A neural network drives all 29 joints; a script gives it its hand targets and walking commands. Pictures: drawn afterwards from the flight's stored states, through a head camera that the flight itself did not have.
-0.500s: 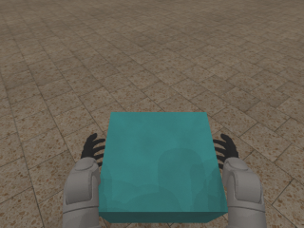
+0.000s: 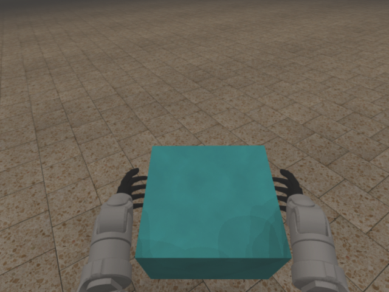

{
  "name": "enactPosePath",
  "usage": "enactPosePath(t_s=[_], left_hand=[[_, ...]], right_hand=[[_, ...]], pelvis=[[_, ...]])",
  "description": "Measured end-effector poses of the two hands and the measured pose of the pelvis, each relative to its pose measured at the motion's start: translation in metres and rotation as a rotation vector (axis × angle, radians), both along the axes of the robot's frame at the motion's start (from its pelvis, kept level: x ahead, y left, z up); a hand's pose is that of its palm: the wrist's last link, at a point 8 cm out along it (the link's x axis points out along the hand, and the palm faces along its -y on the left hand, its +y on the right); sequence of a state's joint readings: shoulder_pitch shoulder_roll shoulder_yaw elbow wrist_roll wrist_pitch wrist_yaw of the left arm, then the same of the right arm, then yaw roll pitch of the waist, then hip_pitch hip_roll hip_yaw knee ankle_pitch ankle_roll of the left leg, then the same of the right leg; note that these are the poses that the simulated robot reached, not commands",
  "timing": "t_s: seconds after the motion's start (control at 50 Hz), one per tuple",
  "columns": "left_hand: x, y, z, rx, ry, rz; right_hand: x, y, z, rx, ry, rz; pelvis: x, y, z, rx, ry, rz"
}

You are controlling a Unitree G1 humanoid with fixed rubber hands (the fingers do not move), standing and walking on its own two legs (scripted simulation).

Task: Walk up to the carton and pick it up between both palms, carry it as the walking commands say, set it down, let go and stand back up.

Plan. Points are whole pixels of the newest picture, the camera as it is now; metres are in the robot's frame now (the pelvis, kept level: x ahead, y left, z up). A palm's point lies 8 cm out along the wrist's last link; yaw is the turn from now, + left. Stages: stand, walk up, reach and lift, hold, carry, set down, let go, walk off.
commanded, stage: hold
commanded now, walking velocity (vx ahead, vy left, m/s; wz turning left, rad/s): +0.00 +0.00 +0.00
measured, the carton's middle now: (208, 210) +0.32 -0.02 -0.02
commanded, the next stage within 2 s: set down in 0.02 s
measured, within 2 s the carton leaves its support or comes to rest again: neither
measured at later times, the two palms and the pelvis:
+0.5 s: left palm (133, 211) +0.32 +0.16 -0.01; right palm (287, 221) +0.28 -0.20 -0.02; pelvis +0.02 +0.02 +0.00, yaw +0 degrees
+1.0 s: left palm (144, 220) +0.35 +0.15 -0.09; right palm (283, 230) +0.29 -0.22 -0.09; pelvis -0.01 +0.02 -0.04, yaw +1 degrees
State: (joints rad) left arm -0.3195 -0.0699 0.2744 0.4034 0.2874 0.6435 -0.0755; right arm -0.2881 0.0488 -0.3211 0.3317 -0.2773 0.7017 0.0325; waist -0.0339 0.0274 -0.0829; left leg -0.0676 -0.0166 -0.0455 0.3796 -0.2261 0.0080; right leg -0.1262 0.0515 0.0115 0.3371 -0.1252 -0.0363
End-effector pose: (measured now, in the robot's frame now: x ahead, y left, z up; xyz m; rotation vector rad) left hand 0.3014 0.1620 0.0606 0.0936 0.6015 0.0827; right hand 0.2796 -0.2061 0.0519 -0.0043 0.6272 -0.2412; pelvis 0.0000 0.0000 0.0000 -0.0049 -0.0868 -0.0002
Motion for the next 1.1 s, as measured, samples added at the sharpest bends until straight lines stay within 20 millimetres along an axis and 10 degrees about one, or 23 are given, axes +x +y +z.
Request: enactPosePath(t_s=[0.62, 1.1], left_hand=[[0.028, 0.001, -0.086, -0.060, 0.098, -0.021], [0.053, -0.017, -0.166, -0.059, 0.108, -0.019]], right_hand=[[0.003, 0.002, -0.077, 0.009, 0.101, -0.059], [0.023, -0.016, -0.161, 0.031, 0.110, -0.060]], pelvis=[[0.018, 0.028, -0.008, -0.007, 0.213, 0.002], [-0.023, 0.011, -0.053, 0.016, 0.505, 0.010]])
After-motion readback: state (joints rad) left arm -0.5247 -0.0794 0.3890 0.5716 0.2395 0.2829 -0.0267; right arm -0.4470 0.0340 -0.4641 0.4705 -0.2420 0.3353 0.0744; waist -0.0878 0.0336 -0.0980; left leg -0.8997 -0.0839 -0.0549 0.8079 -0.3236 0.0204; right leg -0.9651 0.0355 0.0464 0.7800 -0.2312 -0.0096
